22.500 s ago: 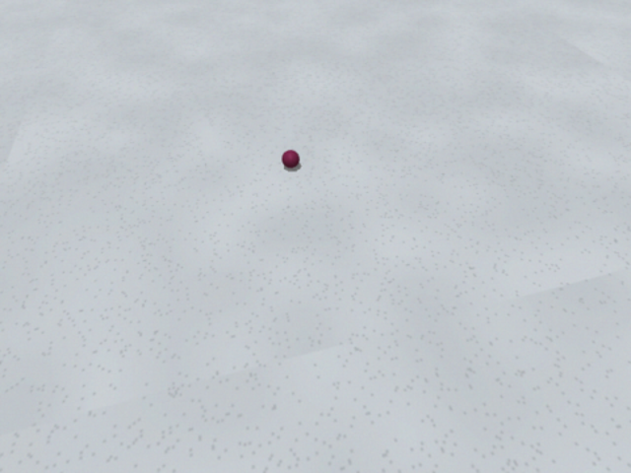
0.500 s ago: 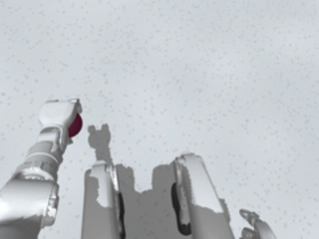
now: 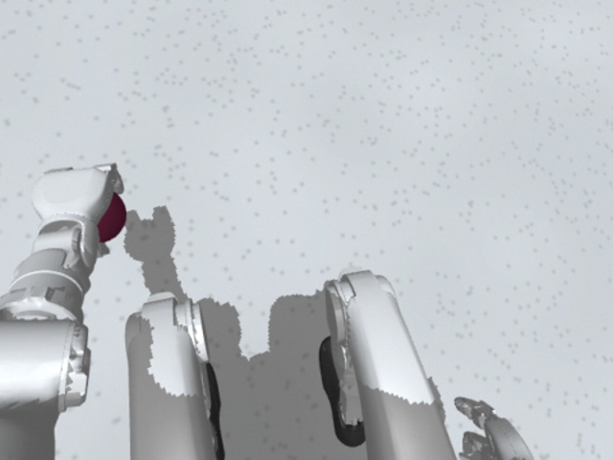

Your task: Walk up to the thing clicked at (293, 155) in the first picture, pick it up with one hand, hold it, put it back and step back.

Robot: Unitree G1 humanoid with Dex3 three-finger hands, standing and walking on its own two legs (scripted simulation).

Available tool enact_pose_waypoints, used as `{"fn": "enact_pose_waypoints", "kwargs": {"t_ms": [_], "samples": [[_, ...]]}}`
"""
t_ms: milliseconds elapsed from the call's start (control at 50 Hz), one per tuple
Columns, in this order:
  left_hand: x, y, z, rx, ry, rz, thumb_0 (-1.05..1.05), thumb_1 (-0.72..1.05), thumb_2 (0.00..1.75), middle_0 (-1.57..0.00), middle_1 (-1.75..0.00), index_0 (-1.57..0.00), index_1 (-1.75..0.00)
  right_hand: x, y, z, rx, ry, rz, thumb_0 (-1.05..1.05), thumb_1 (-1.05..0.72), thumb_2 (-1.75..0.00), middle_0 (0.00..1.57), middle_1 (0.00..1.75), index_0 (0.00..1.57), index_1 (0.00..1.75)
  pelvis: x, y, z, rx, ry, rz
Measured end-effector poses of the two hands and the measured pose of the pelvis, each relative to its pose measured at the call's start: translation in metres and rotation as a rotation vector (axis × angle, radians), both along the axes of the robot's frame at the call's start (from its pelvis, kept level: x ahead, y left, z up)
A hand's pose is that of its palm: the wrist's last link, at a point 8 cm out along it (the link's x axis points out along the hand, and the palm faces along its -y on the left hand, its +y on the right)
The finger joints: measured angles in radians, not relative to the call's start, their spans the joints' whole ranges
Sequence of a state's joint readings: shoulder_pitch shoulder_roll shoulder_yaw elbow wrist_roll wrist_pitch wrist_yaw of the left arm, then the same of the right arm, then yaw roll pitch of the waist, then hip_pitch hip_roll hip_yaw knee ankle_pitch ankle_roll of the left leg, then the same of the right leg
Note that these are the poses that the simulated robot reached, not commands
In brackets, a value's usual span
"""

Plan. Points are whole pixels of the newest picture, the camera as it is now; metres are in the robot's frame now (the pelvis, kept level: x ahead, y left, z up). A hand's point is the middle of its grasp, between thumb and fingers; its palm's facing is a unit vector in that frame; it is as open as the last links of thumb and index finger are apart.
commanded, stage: crouch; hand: left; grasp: from above
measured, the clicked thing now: (93, 214) +0.45 +0.25 -0.19
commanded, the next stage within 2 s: lower in 0.42 s
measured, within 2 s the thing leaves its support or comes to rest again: neither
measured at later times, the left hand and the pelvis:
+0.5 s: hand (102, 219) +0.45 +0.25 -0.21, palm faces -0.46 -0.04 -0.89, open 10.6 cm; pelvis -0.01 +0.00 -0.05, yaw -1 degrees
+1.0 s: hand (117, 227) +0.45 +0.25 -0.28, palm faces -0.45 -0.05 -0.89, open 10.6 cm; pelvis +0.00 +0.00 -0.08, yaw -2 degrees
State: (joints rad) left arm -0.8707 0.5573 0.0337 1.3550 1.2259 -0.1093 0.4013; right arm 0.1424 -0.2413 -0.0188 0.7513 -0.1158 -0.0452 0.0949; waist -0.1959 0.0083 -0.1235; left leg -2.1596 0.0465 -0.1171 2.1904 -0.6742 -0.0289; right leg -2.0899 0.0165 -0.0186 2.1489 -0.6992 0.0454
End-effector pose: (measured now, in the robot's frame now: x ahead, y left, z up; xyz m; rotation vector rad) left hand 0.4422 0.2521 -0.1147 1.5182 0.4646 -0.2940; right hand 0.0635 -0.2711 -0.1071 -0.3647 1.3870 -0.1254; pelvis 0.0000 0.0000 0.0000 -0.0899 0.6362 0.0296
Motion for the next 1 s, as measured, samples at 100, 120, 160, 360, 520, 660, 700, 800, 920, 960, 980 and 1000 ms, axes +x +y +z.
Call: {"fn": "enact_pose_waypoints", "kwargs": {"t_ms": [100,120,160,360,520,660,700,800,920,960,980,1000], "samples": [[0.001,0.002,-0.012,0.014,-0.005,-0.007,-0.01,-0.13,0.73,-0.53,-0.85,-0.56,-0.82,-0.015,0.002,-0.013,0.007,0.023,-0.008,0.0,-0.91,-0.9,0.2,0.3,0.2,0.3,-0.004,0.001,-0.014,-0.001,-0.009,0.001],[0.001,0.002,-0.014,0.016,-0.005,-0.007,-0.01,-0.13,0.73,-0.53,-0.85,-0.56,-0.82,-0.017,0.002,-0.015,0.01,0.028,-0.009,0.0,-0.91,-0.9,0.2,0.3,0.2,0.3,-0.005,0.001,-0.016,-0.001,-0.011,0.0],[0.002,0.002,-0.019,0.014,-0.004,0.0,-0.01,-0.13,0.73,-0.52,-0.85,-0.56,-0.82,-0.022,0.003,-0.02,0.013,0.035,-0.008,0.0,-0.91,-0.9,0.2,0.3,0.2,0.3,-0.006,0.001,-0.021,-0.001,-0.014,-0.001],[0.008,-0.002,-0.034,0.002,0.0,0.008,-0.01,-0.12,0.73,-0.52,-0.85,-0.55,-0.83,-0.036,0.002,-0.036,0.021,0.057,-0.003,0.0,-0.91,-0.9,0.2,0.3,0.2,0.3,-0.009,-0.001,-0.039,-0.002,-0.029,-0.008],[0.014,0.001,-0.044,0.003,-0.006,0.007,-0.01,-0.12,0.72,-0.52,-0.85,-0.55,-0.82,-0.037,0.0,-0.044,0.015,0.066,0.009,0.0,-0.91,-0.9,0.2,0.3,0.2,0.3,-0.008,-0.001,-0.051,-0.008,-0.036,-0.012],[0.013,0.003,-0.058,0.007,0.019,0.005,-0.01,-0.13,0.72,-0.53,-0.84,-0.56,-0.82,-0.034,0.001,-0.049,0.016,0.078,0.024,0.0,-0.91,-0.9,0.2,0.3,0.2,0.3,-0.006,0.0,-0.056,-0.013,-0.035,-0.014],[0.011,0.002,-0.064,-0.001,0.03,0.007,-0.01,-0.13,0.72,-0.54,-0.84,-0.57,-0.81,-0.033,0.002,-0.05,0.015,0.078,0.031,0.0,-0.91,-0.89,0.2,0.3,0.2,0.3,-0.006,0.0,-0.058,-0.015,-0.037,-0.014],[0.009,0.0,-0.083,-0.014,0.047,-0.007,-0.01,-0.13,0.72,-0.54,-0.84,-0.57,-0.81,-0.032,0.001,-0.053,0.013,0.081,0.053,0.0,-0.91,-0.89,0.2,0.3,0.2,0.3,-0.005,0.0,-0.065,-0.019,-0.047,-0.018],[0.012,-0.003,-0.099,-0.026,0.003,-0.018,-0.01,-0.13,0.72,-0.54,-0.83,-0.57,-0.81,-0.034,-0.001,-0.058,0.009,0.093,0.062,0.0,-0.91,-0.89,0.2,0.3,0.2,0.3,-0.003,-0.001,-0.075,-0.024,-0.053,-0.023],[0.013,-0.002,-0.101,-0.022,-0.01,-0.015,-0.01,-0.13,0.72,-0.54,-0.84,-0.57,-0.81,-0.034,-0.001,-0.06,0.01,0.099,0.061,0.0,-0.91,-0.89,0.2,0.3,0.2,0.3,-0.002,-0.001,-0.077,-0.023,-0.051,-0.024],[0.014,-0.002,-0.103,-0.017,-0.013,-0.013,-0.01,-0.13,0.71,-0.54,-0.84,-0.57,-0.81,-0.034,-0.001,-0.061,0.013,0.102,0.063,0.0,-0.91,-0.89,0.2,0.3,0.2,0.3,-0.001,-0.001,-0.078,-0.023,-0.05,-0.025],[0.015,-0.002,-0.104,-0.013,-0.013,-0.011,-0.01,-0.13,0.72,-0.54,-0.84,-0.57,-0.81,-0.034,-0.001,-0.062,0.015,0.105,0.064,0.0,-0.91,-0.89,0.2,0.3,0.2,0.3,-0.001,-0.001,-0.078,-0.023,-0.049,-0.026]]}}
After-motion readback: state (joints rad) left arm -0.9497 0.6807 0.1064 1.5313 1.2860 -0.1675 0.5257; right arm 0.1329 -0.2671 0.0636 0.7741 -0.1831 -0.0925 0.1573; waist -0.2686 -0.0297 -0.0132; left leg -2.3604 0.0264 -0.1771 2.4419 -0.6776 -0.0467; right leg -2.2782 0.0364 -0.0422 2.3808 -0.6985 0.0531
